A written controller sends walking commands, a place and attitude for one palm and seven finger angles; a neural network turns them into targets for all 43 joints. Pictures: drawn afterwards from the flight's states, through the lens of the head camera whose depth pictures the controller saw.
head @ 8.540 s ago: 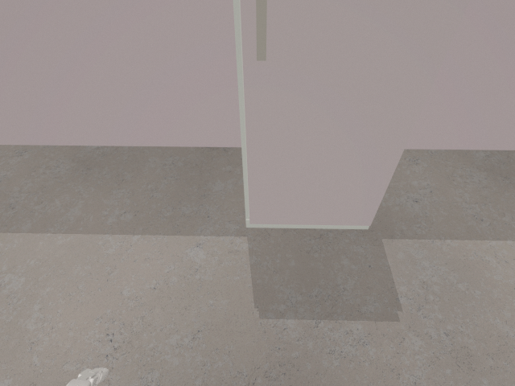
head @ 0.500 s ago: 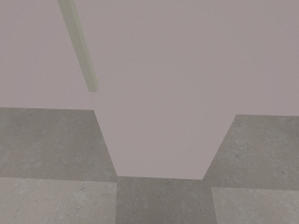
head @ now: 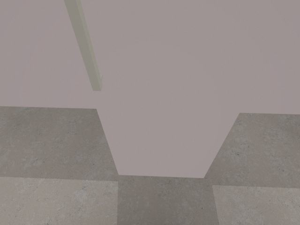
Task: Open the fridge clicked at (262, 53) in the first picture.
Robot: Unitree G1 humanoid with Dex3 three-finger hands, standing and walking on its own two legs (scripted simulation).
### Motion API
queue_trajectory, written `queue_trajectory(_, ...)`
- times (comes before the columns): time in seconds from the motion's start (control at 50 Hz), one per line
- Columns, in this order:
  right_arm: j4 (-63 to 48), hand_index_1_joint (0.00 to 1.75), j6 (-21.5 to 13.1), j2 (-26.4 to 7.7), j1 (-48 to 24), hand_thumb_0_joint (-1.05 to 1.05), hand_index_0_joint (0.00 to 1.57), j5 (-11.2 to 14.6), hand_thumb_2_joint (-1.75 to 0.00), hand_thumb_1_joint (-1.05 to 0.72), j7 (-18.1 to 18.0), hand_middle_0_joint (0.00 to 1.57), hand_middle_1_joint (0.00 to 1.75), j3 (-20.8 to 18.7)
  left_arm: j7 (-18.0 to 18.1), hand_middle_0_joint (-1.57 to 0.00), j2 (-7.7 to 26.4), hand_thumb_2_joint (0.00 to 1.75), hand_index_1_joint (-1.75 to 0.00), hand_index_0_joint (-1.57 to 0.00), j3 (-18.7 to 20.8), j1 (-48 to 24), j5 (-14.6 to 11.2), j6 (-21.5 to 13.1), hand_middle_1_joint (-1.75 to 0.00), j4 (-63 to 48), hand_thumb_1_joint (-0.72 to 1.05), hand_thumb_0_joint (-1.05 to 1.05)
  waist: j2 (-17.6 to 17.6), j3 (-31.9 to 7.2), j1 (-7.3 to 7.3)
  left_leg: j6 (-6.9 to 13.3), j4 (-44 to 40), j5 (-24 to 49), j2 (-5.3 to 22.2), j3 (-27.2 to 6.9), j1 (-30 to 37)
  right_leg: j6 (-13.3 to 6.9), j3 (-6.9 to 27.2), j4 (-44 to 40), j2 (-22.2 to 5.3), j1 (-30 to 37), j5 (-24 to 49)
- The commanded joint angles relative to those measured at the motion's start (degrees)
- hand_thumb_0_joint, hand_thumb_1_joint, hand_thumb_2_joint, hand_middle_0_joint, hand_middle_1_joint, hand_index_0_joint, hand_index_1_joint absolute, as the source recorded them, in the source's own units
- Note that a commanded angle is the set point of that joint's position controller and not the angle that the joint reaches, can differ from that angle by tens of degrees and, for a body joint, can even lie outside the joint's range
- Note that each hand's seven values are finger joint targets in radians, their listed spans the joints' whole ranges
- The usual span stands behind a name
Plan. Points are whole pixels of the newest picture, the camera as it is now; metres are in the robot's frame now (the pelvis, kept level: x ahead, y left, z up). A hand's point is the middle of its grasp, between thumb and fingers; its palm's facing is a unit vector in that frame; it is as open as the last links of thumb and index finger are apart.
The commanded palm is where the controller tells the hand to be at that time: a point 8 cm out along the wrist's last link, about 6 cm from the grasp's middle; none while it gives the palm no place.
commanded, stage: look again from close up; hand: left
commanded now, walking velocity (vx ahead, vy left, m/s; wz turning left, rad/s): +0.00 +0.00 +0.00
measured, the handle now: (86, 35) +0.49 +0.19 +0.27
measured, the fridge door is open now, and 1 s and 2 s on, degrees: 0 0 0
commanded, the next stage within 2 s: raise the hand to about handle height in 0.08 s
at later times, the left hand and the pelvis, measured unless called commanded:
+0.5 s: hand (85, 187) +0.20 +0.17 +0.03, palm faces +0.02 -1.00 -0.04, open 8.1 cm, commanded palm +0.13 +0.24 +0.00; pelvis -0.01 +0.00 -0.03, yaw +0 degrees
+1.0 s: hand (57, 172) +0.22 +0.23 +0.08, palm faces +0.01 -1.00 -0.07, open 11.0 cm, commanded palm +0.17 +0.28 +0.10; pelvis +0.00 +0.00 -0.02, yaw +1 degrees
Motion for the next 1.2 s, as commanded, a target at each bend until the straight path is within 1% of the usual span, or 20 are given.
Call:
queue_trajectory(0.0, -1.7, 0.30, -1.0, -5.9, 2.8, 0.00, 0.20, 0.0, -0.90, -0.90, -0.4, 0.20, 0.30, -1.2, 0.6, -0.20, 6.8, 0.90, -0.30, -0.20, 1.1, 2.8, 0.1, -0.8, -0.30, -2.0, 0.90, 0.00, -0.7, 1.6, 0.25, 1.3, -5.5, 2.9, 4.8, -4.8, -2.2, -2.1, 4.5, -5.6, -4.7, -0.6, 2.4)
queue_trajectory(0.14, -1.7, 0.30, -1.0, -5.9, 2.4, 0.00, 0.20, 0.0, -0.90, -0.90, -0.3, 0.20, 0.30, -1.2, 0.6, -0.20, 7.0, 0.90, -0.30, -0.20, 1.0, 2.4, 0.2, -0.9, -0.30, -1.9, 0.90, 0.00, -0.8, 1.5, 0.16, 1.3, -5.7, 3.9, 4.9, -5.0, -1.6, -2.0, 4.6, -5.8, -4.7, -0.7, 3.0)
queue_trajectory(0.16, -5.8, 0.30, -1.2, -7.5, -4.4, 0.00, 0.20, 0.7, -0.90, -0.90, 0.2, 0.20, 0.30, -1.5, 2.9, -0.20, 7.0, 0.90, -0.30, -0.20, 0.4, 8.8, 0.4, -1.4, -0.30, 0.5, 0.90, 0.00, -6.7, 0.7, 3.11, -0.2, 7.7, 4.8, 5.6, -2.2, -4.2, -0.6, 8.2, -5.7, -8.4, 0.0, 25.7)
queue_trajectory(0.18, -25.5, 0.30, -9.6, -16.9, -3.0, 0.00, 0.20, 3.3, -0.90, -0.90, -2.8, 0.20, 0.30, -2.1, 1.9, -0.20, 20.6, 0.89, -0.32, -0.20, 7.7, -37.3, -12.1, -14.7, -0.32, -88.3, 0.88, 0.00, 3.3, -28.4, -5.39, 2.0, -0.6, 8.2, -1.2, -2.3, 9.9, -0.8, 3.3, -0.6, -2.5, 5.9, 15.9)
queue_trajectory(0.2, -23.0, 0.30, -14.7, -11.1, -7.9, 0.00, 0.20, 3.2, -0.90, -0.90, -5.0, 0.20, 0.30, -0.7, 4.2, -0.20, 17.4, 0.88, -0.33, -0.20, 8.6, -10.0, -7.6, -11.8, -0.33, -74.1, 0.85, 0.00, 12.2, -24.3, 1.21, 2.5, -1.9, 9.8, -0.1, 0.0, 9.9, -2.3, 0.4, 1.2, 0.5, 4.6, 6.5)
queue_trajectory(0.24, -19.8, 0.30, -16.1, -9.5, -4.2, 0.00, 0.20, 4.3, -0.90, -0.90, -4.4, 0.20, 0.30, -1.6, 6.1, -0.21, -1.0, 0.86, -0.36, -0.21, -1.1, 9.2, -9.2, -4.4, -0.36, -55.3, 0.81, 0.00, 6.2, -9.5, -0.87, 0.6, -2.6, -1.5, 0.6, -3.0, -2.5, -0.9, -3.0, 0.0, -0.1, -2.3, -1.1)
queue_trajectory(0.26, -25.8, 0.30, -17.3, -10.9, -6.7, 0.00, 0.20, 5.2, -0.90, -0.90, -4.1, 0.20, 0.30, -1.1, 4.7, -0.21, -0.2, 0.85, -0.37, -0.21, -2.8, -0.8, -11.5, -6.3, -0.37, -71.4, 0.78, 0.00, 4.4, -2.3, -2.20, 0.8, -3.1, -5.5, 0.7, -4.2, -4.3, -0.6, -2.9, -0.2, -0.1, -5.2, -4.0)
queue_trajectory(0.3, -27.5, 0.30, -19.3, -12.0, -7.6, 0.00, 0.20, 3.3, -0.90, -0.90, -4.5, 0.20, 0.30, -2.7, 3.7, -0.21, 5.9, 0.83, -0.40, -0.21, 3.9, 0.8, -10.5, -12.4, -0.40, -70.7, 0.74, 0.00, -2.5, -0.3, -2.23, 0.8, 0.6, -9.1, -0.7, -3.7, -7.6, -0.3, -3.3, -0.6, 0.4, -10.4, -11.3)
queue_trajectory(0.34, -30.3, 0.30, -19.2, -11.5, -7.6, 0.00, 0.20, 2.8, -0.90, -0.90, -3.0, 0.20, 0.30, -3.7, -0.8, -0.22, 4.0, 0.81, -0.43, -0.22, 6.6, 14.0, -11.5, -16.9, -0.43, -58.9, 0.69, 0.00, -9.4, 3.5, 1.41, 0.3, 4.2, -8.3, -1.3, -3.5, -14.0, -0.5, -3.9, 1.7, 1.1, -13.8, -14.0)
queue_trajectory(0.38, -33.0, 0.30, -18.3, -11.3, -8.7, 0.00, 0.20, 1.9, -0.90, -0.90, -0.9, 0.20, 0.30, -4.4, -7.7, -0.22, 2.2, 0.79, -0.47, -0.22, 7.6, 22.4, -13.2, -24.2, -0.47, -54.1, 0.64, 0.00, -15.9, 1.8, 3.12, -0.3, 9.7, -6.8, -1.8, -2.0, -19.5, -0.6, -3.7, 6.4, 1.5, -16.6, -13.7)
queue_trajectory(0.42, -37.6, 0.30, -17.2, -12.7, -10.5, 0.00, 0.20, 1.7, -0.90, -0.90, 0.8, 0.20, 0.30, -5.4, -15.7, -0.22, 3.8, 0.77, -0.50, -0.22, 8.1, 23.4, -14.4, -29.8, -0.50, -55.1, 0.60, 0.00, -14.2, -0.4, 2.54, -0.4, 14.5, -5.7, -2.7, -0.6, -21.5, -1.0, -2.4, 9.6, 1.2, -15.9, -9.5)
queue_trajectory(0.44, -39.8, 0.30, -16.5, -13.2, -11.1, 0.00, 0.20, 2.3, -0.90, -0.90, 1.3, 0.20, 0.30, -6.1, -18.5, -0.22, 7.4, 0.76, -0.51, -0.22, 12.5, 26.6, -14.6, -28.7, -0.51, -52.9, 0.57, 0.00, -8.5, -1.6, 4.41, -0.1, 15.4, -4.5, -3.3, 0.2, -21.2, -1.7, -1.5, 10.5, 0.8, -14.2, -7.2)
queue_trajectory(0.52, -46.1, 0.30, -15.0, -12.1, -11.9, 0.00, 0.20, 3.4, -0.90, -0.90, -0.6, 0.20, 0.30, -4.6, -20.0, -0.23, 11.9, 0.72, -0.57, -0.23, 15.9, 16.3, -17.7, -22.3, -0.57, -73.4, 0.48, 0.00, 0.6, -13.5, 4.55, 1.2, 16.6, -2.6, -3.4, 1.2, -19.7, -0.8, 0.0, 12.4, 0.3, -11.4, -4.1)
queue_trajectory(0.6, -44.6, 0.30, -15.6, -10.7, -6.2, 0.00, 0.20, 2.4, -0.90, -0.90, -1.7, 0.20, 0.30, -3.7, -14.6, -0.24, 12.4, 0.68, -0.63, -0.24, 16.7, 3.5, -18.4, -26.0, -0.63, -91.6, 0.39, 0.00, 7.9, -17.6, 0.76, 1.7, 18.5, 2.0, -1.7, -2.3, -13.4, -0.8, -0.5, 13.8, 1.7, -14.0, 1.5)
queue_trajectory(0.68, -40.2, 0.30, -17.7, -11.5, -4.0, 0.00, 0.20, 2.1, -0.90, -0.90, -2.2, 0.20, 0.30, -2.4, -15.5, -0.24, 10.0, 0.64, -0.69, -0.24, 8.9, -1.7, -16.2, -30.2, -0.69, -92.5, 0.29, 0.00, 7.9, -13.2, -3.57, 2.1, 19.6, 2.4, -0.4, -4.6, -11.5, -1.0, -1.7, 14.5, 2.3, -18.9, 2.5)
queue_trajectory(0.76, -39.1, 0.30, -18.7, -12.9, -6.1, 0.00, 0.20, 3.6, -0.90, -0.90, -3.4, 0.20, 0.30, -1.7, -21.4, -0.25, 13.3, 0.60, -0.75, -0.25, 10.1, -1.0, -16.6, -22.4, -0.75, -82.9, 0.20, 0.00, 4.8, -9.9, -3.18, 2.2, 16.5, -2.4, -0.3, -5.9, -12.8, -0.8, -1.3, 10.5, 1.9, -16.1, -1.4)
queue_trajectory(0.86, -42.3, 0.30, -16.6, -11.9, -10.7, 0.00, 0.20, 4.7, -0.90, -0.90, -4.7, 0.20, 0.30, -0.8, -23.1, -0.26, 18.7, 0.55, -0.82, -0.26, 21.4, 5.0, -20.9, -5.5, -0.82, -75.9, 0.08, 0.00, -3.9, -12.6, 3.46, 1.8, 11.7, -0.3, -1.2, -4.6, -14.2, 0.2, -0.8, 6.4, 0.6, -6.8, -1.4)
queue_trajectory(0.94, -43.1, 0.30, -17.2, -10.2, -11.2, 0.00, 0.20, 3.9, -0.90, -0.90, -4.5, 0.20, 0.30, 0.5, -18.9, -0.27, 21.6, 0.51, -0.88, -0.27, 29.5, 2.0, -25.2, -5.0, -0.88, -85.9, -0.01, 0.00, -2.8, -15.7, 5.74, 1.3, 9.3, 7.4, -0.9, -4.9, -10.4, -0.4, -3.4, 7.4, 1.7, -1.0, 7.1)
queue_trajectory(1.04, -40.5, 0.30, -20.4, -11.5, -7.7, 0.00, 0.20, 3.7, -0.90, -0.90, -3.3, 0.20, 0.30, 0.5, -18.5, -0.27, 17.8, 0.46, -0.96, -0.27, 22.9, -3.9, -22.9, -8.7, -0.96, -90.7, -0.13, 0.00, 4.6, -13.7, 2.67, 1.2, 8.4, 9.8, -0.6, -3.7, -5.2, -0.6, -3.5, 6.2, 2.1, -3.7, 10.5)
queue_trajectory(1.18, -38.7, 0.30, -20.8, -13.7, -8.8, 0.00, 0.20, 5.2, -0.90, -0.90, -6.2, 0.20, 0.30, 0.4, -22.7, -0.29, 25.7, 0.39, -1.07, -0.29, 25.8, -17.0, -21.5, 0.4, -1.07, -81.9, -0.29, 0.00, 2.9, -7.5, 2.65, 2.1, 3.5, -0.6, -0.8, -5.0, -4.0, -0.2, -2.3, -0.1, 1.5, -4.5, -2.0)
